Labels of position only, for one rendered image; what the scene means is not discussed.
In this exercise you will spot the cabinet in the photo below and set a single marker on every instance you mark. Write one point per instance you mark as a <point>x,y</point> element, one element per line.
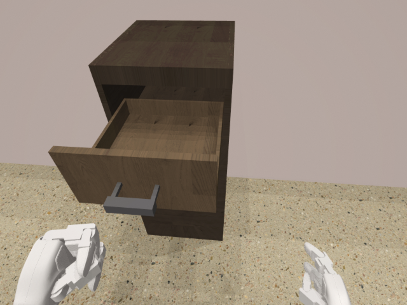
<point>173,60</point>

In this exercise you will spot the robot right hand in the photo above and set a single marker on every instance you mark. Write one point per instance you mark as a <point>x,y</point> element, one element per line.
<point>329,286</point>

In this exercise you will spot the robot left hand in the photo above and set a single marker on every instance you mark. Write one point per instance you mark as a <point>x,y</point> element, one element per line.
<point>76,250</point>

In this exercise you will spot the drawer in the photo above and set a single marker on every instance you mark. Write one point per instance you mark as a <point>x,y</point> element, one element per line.
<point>172,143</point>

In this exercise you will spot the handle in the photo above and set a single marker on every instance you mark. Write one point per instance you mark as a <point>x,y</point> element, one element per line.
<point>132,206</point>

